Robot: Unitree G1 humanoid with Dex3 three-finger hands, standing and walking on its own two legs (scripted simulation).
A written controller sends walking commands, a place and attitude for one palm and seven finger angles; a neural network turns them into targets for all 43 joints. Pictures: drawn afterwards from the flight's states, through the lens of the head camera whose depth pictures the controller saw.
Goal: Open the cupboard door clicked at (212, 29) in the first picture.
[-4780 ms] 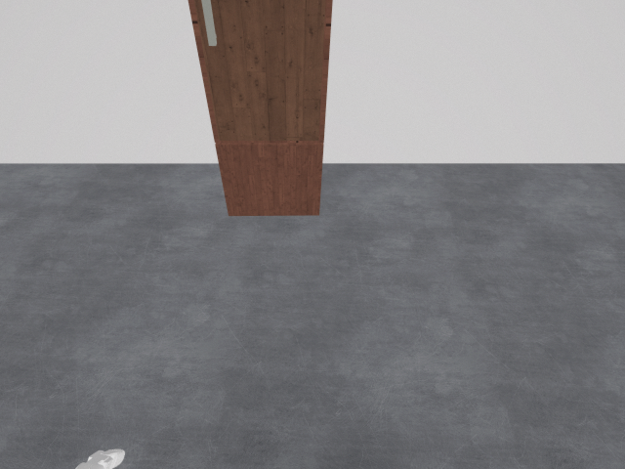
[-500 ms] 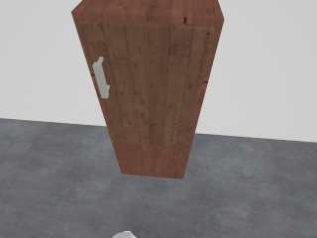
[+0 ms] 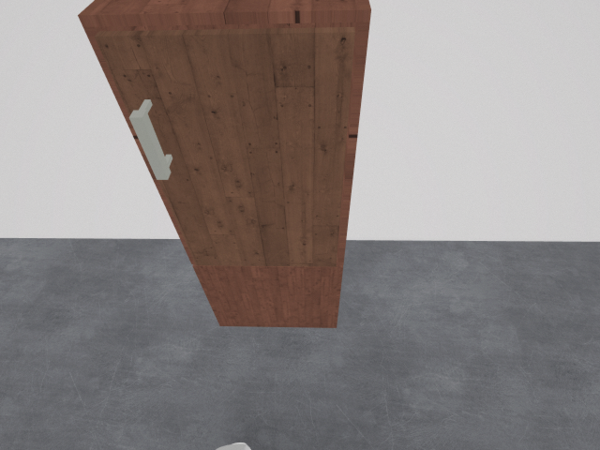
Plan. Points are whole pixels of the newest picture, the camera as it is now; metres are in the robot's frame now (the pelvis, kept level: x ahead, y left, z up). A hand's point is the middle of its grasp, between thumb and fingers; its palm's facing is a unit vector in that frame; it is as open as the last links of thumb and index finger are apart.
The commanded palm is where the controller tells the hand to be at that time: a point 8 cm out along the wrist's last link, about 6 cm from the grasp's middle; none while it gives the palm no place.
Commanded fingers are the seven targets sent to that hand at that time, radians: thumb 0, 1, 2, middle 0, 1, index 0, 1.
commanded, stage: come to a stop and stand still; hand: left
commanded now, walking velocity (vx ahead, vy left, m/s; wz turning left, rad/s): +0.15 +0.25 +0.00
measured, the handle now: (155, 140) +0.57 +0.29 +0.10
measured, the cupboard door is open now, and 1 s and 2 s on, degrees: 0 0 0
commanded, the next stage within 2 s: look again from close up in 0.96 s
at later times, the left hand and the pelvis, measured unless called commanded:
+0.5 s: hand out of the picture -0.04 +0.20 -0.15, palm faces +0.12 -0.96 -0.24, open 7.4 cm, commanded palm none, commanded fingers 0.00 0.90 0.90 -0.20 -0.30 -0.20 -0.30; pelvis +0.00 +0.02 +0.02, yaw +2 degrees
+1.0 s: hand out of the picture +0.03 +0.22 -0.16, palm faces +0.04 -0.98 -0.20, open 7.3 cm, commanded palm none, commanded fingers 0.00 0.90 0.90 -0.20 -0.30 -0.20 -0.30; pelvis +0.01 +0.04 +0.02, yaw +1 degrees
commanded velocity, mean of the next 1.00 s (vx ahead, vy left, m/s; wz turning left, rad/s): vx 0.02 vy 0.06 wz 0.00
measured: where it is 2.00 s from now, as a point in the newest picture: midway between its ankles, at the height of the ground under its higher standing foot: outside the picture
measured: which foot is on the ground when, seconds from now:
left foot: up 0.00-0.50, down 0.52-1.00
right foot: down 0.00-1.00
